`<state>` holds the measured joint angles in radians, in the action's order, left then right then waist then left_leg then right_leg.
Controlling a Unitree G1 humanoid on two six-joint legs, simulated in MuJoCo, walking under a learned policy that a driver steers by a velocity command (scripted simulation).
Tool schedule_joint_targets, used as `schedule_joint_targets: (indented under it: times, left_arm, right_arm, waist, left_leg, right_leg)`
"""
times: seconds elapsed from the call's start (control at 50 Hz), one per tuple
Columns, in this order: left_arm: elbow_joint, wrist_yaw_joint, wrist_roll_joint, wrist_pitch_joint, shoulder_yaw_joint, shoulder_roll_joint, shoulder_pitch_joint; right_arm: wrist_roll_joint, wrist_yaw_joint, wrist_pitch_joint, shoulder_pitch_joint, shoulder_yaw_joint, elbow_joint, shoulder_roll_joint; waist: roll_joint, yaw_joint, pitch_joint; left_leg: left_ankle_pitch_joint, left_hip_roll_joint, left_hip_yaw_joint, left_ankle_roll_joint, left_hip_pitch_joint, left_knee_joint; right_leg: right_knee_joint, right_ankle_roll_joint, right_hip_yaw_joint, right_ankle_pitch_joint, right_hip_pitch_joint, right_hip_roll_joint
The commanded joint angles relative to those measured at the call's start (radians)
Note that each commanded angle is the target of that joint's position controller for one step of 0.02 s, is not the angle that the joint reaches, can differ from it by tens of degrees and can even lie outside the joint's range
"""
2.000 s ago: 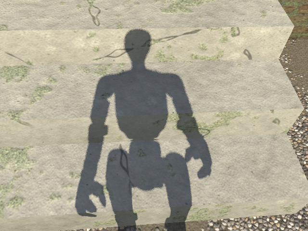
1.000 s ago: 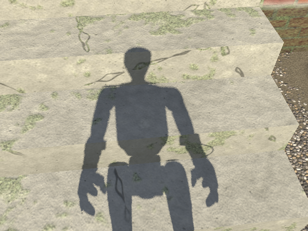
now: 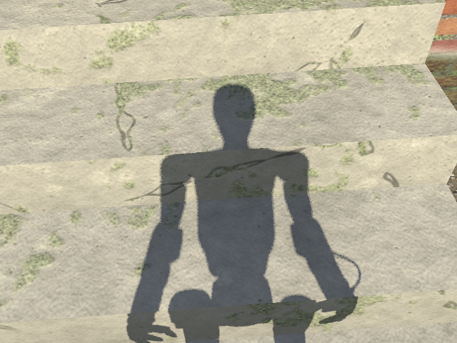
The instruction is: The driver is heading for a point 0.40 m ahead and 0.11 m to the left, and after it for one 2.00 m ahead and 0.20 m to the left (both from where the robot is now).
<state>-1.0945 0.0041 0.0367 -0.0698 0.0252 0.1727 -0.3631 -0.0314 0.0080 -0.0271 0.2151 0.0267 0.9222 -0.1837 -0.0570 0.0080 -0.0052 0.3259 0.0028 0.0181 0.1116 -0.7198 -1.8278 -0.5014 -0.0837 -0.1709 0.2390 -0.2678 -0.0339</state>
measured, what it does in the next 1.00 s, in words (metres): climbs, turning left: left foot 0.18 m higher, then right foot 0.18 m higher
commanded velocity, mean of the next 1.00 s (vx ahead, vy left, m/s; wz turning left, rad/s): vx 0.30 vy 0.00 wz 0.29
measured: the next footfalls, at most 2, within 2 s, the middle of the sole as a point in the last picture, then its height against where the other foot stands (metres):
left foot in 0.32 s outside the picture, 0.18 m higher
right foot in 0.84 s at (221, 266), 0.18 m higher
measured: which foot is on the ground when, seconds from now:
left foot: up 0.00-0.30, down 0.32-0.86, up 0.88-1.00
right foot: down 0.00-0.36, up 0.38-0.82, down 0.84-1.00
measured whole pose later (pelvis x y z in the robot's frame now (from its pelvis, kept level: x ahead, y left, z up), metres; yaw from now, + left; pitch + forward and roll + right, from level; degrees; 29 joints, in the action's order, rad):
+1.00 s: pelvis +0.45 +0.07 +0.30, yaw +16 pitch +6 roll -3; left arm -0.91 0.05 0.05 -0.02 0.01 0.23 -0.29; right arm -0.05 -0.06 -0.05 0.20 0.05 0.88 -0.27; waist -0.02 -0.07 -0.10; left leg -0.04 0.10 0.27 0.10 -0.69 -1.60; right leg -0.87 -0.14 -0.11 0.30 -0.68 -0.16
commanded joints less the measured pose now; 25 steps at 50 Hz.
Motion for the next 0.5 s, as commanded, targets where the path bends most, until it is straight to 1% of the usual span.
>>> schedule_joint_targets:
  times: [0.02,0.04,0.06,0.08,0.1,0.12,0.14,0.16,0.18,0.2,0.22,0.24,0.26,0.28,0.3,0.32,0.34,0.36,0.38,0.4,0.42,0.44,0.46,0.48,0.5]
  left_arm:
    - [-0.005,0.000,0.014,-0.035,-0.001,0.072,-0.079]
    - [-0.014,0.000,0.004,-0.042,-0.003,0.086,-0.093]
    - [-0.018,-0.001,0.000,-0.046,-0.008,0.088,-0.091]
    - [-0.017,-0.001,0.000,-0.050,-0.014,0.091,-0.085]
    - [-0.026,0.001,0.003,-0.054,-0.020,0.090,-0.105]
    - [-0.026,-0.001,-0.001,-0.057,-0.023,0.098,-0.117]
    - [-0.027,-0.004,-0.003,-0.059,-0.027,0.102,-0.126]
    - [-0.045,-0.009,-0.013,-0.051,-0.035,0.082,-0.147]
    - [-0.048,-0.019,-0.012,-0.048,-0.036,0.087,-0.169]
    - [-0.050,-0.032,-0.017,-0.042,-0.035,0.101,-0.184]
    - [-0.042,-0.055,-0.033,-0.032,-0.025,0.133,-0.177]
    - [-0.032,-0.063,-0.049,-0.022,-0.024,0.136,-0.155]
    - [0.004,-0.065,-0.070,-0.008,-0.033,0.110,-0.140]
    - [0.023,-0.080,-0.065,-0.007,-0.017,0.189,-0.178]
    - [0.048,-0.082,-0.051,-0.002,0.006,0.261,-0.165]
    - [0.095,-0.060,-0.059,0.003,0.031,0.312,-0.107]
    - [0.174,-0.028,-0.064,-0.013,0.047,0.323,-0.057]
    - [0.273,0.018,-0.044,-0.031,0.050,0.287,0.026]
    - [0.336,0.057,0.004,-0.039,0.056,0.214,0.140]
    - [0.396,0.049,0.049,-0.033,0.031,0.080,0.153]
    - [0.290,0.088,-0.025,-0.020,0.029,0.112,0.092]
    - [0.337,0.089,0.000,-0.041,0.025,0.118,0.063]
    - [0.405,0.076,-0.004,-0.043,0.008,0.066,0.105]
    - [0.451,0.057,-0.007,-0.042,-0.009,0.059,0.155]
    - [0.454,0.033,-0.028,-0.033,-0.008,0.089,0.153]
  right_arm:
    - [0.009,0.013,0.032,-0.089,-0.030,-0.149,0.081]
    - [0.012,0.029,0.034,-0.121,-0.037,-0.197,0.087]
    - [0.013,0.038,0.033,-0.156,-0.040,-0.232,0.080]
    - [0.014,0.042,0.031,-0.199,-0.042,-0.269,0.071]
    - [0.012,0.050,0.032,-0.237,-0.046,-0.292,0.078]
    - [0.010,0.052,0.034,-0.256,-0.050,-0.319,0.080]
    - [0.007,0.052,0.035,-0.279,-0.054,-0.340,0.084]
    - [-0.001,0.043,0.035,-0.327,-0.072,-0.383,0.105]
    - [-0.003,0.035,0.038,-0.359,-0.077,-0.406,0.110]
    - [-0.009,0.028,0.041,-0.385,-0.081,-0.432,0.112]
    - [-0.007,0.016,0.048,-0.387,-0.093,-0.459,0.109]
    - [0.003,0.005,0.048,-0.401,-0.098,-0.465,0.095]
    - [0.021,-0.003,0.048,-0.419,-0.106,-0.434,0.102]
    - [0.032,0.000,0.050,-0.306,-0.098,-0.391,0.100]
    - [0.028,0.001,0.053,-0.112,-0.077,-0.340,0.058]
    - [0.013,-0.003,0.044,0.041,-0.060,-0.310,-0.001]
    - [0.005,-0.008,0.037,0.101,-0.037,-0.291,-0.055]
    - [0.004,0.005,0.053,0.107,0.011,-0.265,-0.174]
    - [-0.007,0.011,0.078,0.009,0.068,-0.260,-0.279]
    - [-0.005,0.006,0.065,-0.103,0.071,-0.266,-0.266]
    - [-0.041,-0.039,0.013,0.217,0.024,-0.135,-0.184]
    - [-0.026,-0.073,-0.029,0.256,0.032,-0.002,-0.165]
    - [-0.061,-0.101,-0.045,0.219,0.026,0.051,-0.141]
    - [-0.073,-0.122,-0.049,0.146,0.003,0.075,-0.071]
    - [-0.061,-0.126,-0.062,0.072,-0.005,0.052,-0.056]
  waist:
    - [0.117,0.016,0.099]
    - [0.107,0.032,0.102]
    - [0.090,0.039,0.112]
    - [0.074,0.041,0.128]
    - [0.099,0.028,0.127]
    - [0.079,0.033,0.127]
    - [0.062,0.028,0.129]
    - [0.039,0.041,0.138]
    - [0.056,0.020,0.124]
    - [0.085,0.007,0.109]
    - [0.141,0.009,0.062]
    - [0.131,0.004,0.062]
    - [0.050,-0.024,-0.022]
    - [0.169,0.019,-0.147]
    - [0.281,0.100,-0.292]
    - [0.361,0.151,-0.409]
    - [0.308,0.176,-0.464]
    - [0.061,0.175,-0.412]
    - [-0.110,0.141,-0.362]
    - [-0.043,0.060,-0.255]
    - [0.126,0.204,0.177]
    - [0.019,0.106,0.125]
    - [0.048,0.024,0.053]
    - [0.121,-0.056,0.014]
    - [0.113,-0.100,0.013]
  left_leg:
    - [0.037,0.001,0.009,0.026,-0.415,-0.467]
    - [0.060,-0.015,0.056,0.033,-0.503,-0.487]
    - [0.066,-0.013,0.068,0.031,-0.551,-0.473]
    - [0.062,-0.007,0.060,0.023,-0.566,-0.421]
    - [0.082,0.008,0.035,0.024,-0.640,-0.503]
    - [0.087,0.000,0.031,0.019,-0.664,-0.458]
    - [0.082,-0.002,0.010,0.011,-0.665,-0.394]
    - [0.051,-0.030,-0.032,0.008,-0.635,-0.240]
    - [0.040,-0.026,-0.068,-0.003,-0.615,-0.172]
    - [0.060,-0.042,-0.081,-0.019,-0.631,-0.113]
    - [0.137,-0.077,-0.145,-0.013,-0.536,0.039]
    - [0.184,-0.088,-0.194,-0.012,-0.395,0.262]
    - [0.195,-0.001,-0.334,-0.006,-0.119,0.458]
    - [0.260,0.080,-0.361,0.008,0.023,0.476]
    - [0.260,0.128,-0.342,0.042,0.105,0.498]
    - [0.315,0.153,-0.245,0.090,0.199,0.606]
    - [0.266,0.148,-0.071,0.128,0.384,0.750]
    - [0.536,0.007,0.411,0.201,0.517,1.080]
    - [0.783,-0.144,1.038,0.267,0.523,1.525]
    - [0.679,-0.215,1.068,0.189,0.461,1.619]
    - [0.381,-0.181,0.841,0.090,0.317,1.473]
    - [-0.075,-0.168,0.689,0.128,0.378,1.396]
    - [-0.340,-0.152,0.546,0.114,0.428,1.335]
    - [-0.394,-0.126,0.397,0.090,0.378,1.307]
    - [-0.401,-0.124,0.268,0.031,0.360,1.343]
  right_leg:
    - [0.354,-0.090,0.337,0.257,-0.026,0.365]
    - [0.360,-0.075,0.320,0.315,0.006,0.378]
    - [0.372,-0.059,0.286,0.344,0.004,0.376]
    - [0.391,-0.043,0.236,0.348,-0.016,0.359]
    - [0.393,-0.050,0.229,0.315,0.020,0.357]
    - [0.401,-0.038,0.190,0.308,0.042,0.349]
    - [0.405,-0.032,0.152,0.278,0.045,0.327]
    - [0.409,-0.007,0.108,0.262,0.011,0.276]
    - [0.422,-0.018,0.091,0.202,0.030,0.255]
    - [0.435,-0.034,0.092,0.139,0.092,0.260]
    - [0.531,-0.078,0.076,-0.148,0.127,0.294]
    - [0.561,-0.086,-0.003,-0.375,0.143,0.261]
    - [0.519,-0.084,-0.079,-0.870,0.106,0.213]
    - [0.350,-0.093,-0.087,-1.573,0.236,0.283]
    - [0.116,-0.089,-0.100,-1.932,0.390,0.329]
    - [-0.134,-0.105,-0.097,-2.027,0.475,0.367]
    - [-0.370,-0.097,-0.084,-1.814,0.307,0.351]
    - [-0.683,-0.038,-0.035,-1.191,-0.060,0.212]
    - [-1.157,0.017,0.153,-0.183,-0.375,-0.009]
    - [-1.500,0.020,0.322,-0.199,-0.555,0.024]
    - [-1.696,-0.051,0.609,-0.373,-0.860,-0.088]
    - [-1.747,-0.078,0.540,-0.296,-0.952,-0.103]
    - [-1.794,-0.119,0.558,-0.244,-1.013,-0.131]
    - [-1.718,-0.135,0.512,-0.227,-1.020,-0.085]
    - [-1.600,-0.125,0.417,-0.189,-1.031,-0.012]
Velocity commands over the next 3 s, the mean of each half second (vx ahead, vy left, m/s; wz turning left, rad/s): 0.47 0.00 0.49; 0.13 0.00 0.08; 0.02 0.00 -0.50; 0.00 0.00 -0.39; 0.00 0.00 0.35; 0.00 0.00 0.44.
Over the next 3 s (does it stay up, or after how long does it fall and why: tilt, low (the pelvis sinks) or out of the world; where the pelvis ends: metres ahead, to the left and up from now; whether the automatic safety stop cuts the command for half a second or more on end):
stays up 0.58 0.17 0.36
